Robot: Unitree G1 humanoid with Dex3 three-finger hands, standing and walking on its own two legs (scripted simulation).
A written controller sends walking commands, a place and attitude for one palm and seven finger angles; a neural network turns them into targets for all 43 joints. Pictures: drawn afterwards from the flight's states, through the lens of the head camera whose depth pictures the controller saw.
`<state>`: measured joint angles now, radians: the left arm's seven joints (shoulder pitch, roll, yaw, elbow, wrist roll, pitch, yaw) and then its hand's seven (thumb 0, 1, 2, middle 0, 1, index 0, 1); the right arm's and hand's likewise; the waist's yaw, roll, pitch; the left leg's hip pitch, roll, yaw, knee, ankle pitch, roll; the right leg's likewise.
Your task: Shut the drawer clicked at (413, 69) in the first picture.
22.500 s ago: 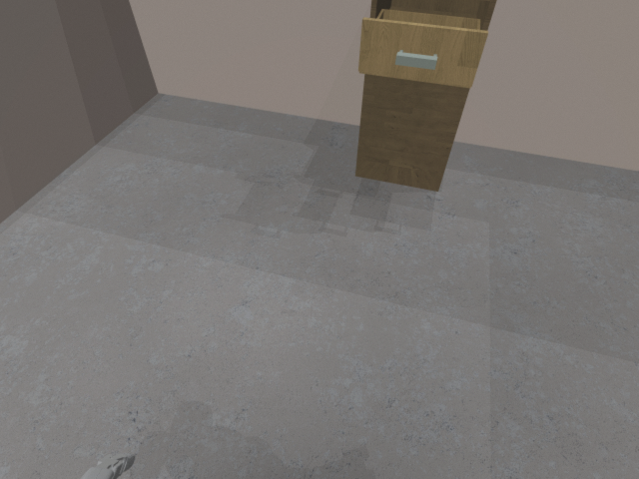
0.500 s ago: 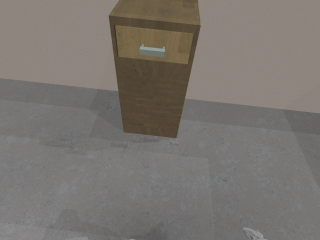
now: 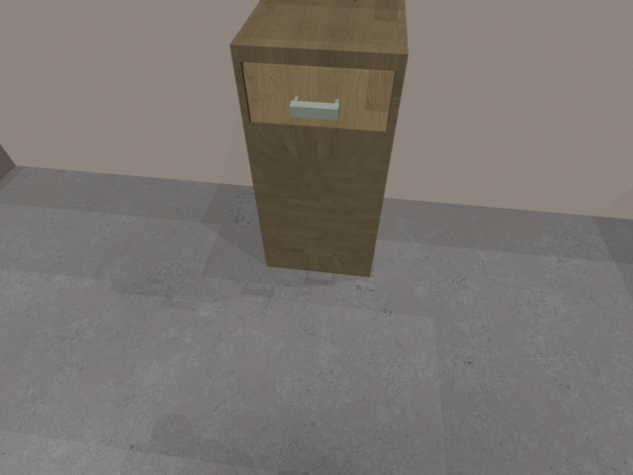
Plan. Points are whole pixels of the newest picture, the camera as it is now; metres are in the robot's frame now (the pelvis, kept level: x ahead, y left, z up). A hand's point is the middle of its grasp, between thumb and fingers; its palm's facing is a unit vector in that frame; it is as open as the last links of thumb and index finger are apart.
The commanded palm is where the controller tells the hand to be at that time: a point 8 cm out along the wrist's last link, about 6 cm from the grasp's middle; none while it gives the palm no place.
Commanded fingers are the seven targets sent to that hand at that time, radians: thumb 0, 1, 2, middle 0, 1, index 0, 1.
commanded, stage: let the arm hang, fingers relaxed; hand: left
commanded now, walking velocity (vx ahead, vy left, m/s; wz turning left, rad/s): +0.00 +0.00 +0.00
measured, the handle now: (315, 105) +0.94 +0.07 -0.03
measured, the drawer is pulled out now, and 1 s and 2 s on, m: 0.00 0.00 0.00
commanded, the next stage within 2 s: look to check the result in 0.34 s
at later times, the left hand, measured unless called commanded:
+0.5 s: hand out of the picture +0.06 +0.18 -0.17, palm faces +0.01 -0.97 -0.25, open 7.4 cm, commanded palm none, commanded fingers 0.00 0.90 0.90 -0.20 -0.30 -0.20 -0.30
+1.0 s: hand out of the picture +0.08 +0.15 -0.17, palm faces +0.00 -0.98 -0.22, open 7.4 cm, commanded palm none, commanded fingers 0.00 0.90 0.90 -0.20 -0.30 -0.20 -0.30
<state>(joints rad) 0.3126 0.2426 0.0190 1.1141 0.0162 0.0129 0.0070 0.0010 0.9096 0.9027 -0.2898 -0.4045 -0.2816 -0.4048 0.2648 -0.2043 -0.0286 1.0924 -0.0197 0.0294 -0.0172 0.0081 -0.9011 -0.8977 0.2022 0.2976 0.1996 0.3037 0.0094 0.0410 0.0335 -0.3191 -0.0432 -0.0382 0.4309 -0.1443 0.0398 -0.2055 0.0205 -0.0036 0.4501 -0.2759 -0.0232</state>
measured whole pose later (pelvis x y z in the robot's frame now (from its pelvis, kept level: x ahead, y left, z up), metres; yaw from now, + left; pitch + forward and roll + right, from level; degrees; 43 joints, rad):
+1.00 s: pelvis +0.06 -0.04 +0.00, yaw -2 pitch -1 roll +0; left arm 0.23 0.17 0.01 1.13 0.01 -0.01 0.03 0.00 0.91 0.90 -0.20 -0.30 -0.20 -0.30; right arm 0.20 -0.19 -0.01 1.13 -0.01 0.00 -0.04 0.01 -0.90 -0.90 0.20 0.30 0.20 0.30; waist 0.00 0.01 0.05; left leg -0.20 0.00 -0.03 0.40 -0.18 -0.01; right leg -0.07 0.06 0.01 0.37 -0.27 -0.05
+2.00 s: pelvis +0.05 -0.03 +0.00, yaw -2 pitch -2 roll +0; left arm 0.28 0.16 0.01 1.14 0.01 -0.01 0.03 0.00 0.91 0.90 -0.20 -0.30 -0.20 -0.30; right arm 0.24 -0.16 -0.01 1.15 -0.01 0.00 -0.04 0.01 -0.90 -0.90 0.20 0.30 0.20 0.30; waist 0.00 0.01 0.05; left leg -0.21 -0.01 -0.02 0.40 -0.16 0.01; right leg -0.09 0.05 0.01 0.38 -0.26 -0.04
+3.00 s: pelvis +0.05 -0.02 +0.00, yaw -2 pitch -2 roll +0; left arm 0.25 0.19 0.01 1.14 0.01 -0.01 0.02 0.00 0.91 0.90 -0.20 -0.30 -0.20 -0.30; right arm 0.22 -0.19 -0.01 1.15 -0.01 0.00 -0.03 0.01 -0.90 -0.90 0.20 0.30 0.20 0.30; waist 0.00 0.01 0.06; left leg -0.21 -0.01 -0.02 0.38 -0.14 0.01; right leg -0.09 0.04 0.01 0.37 -0.25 -0.03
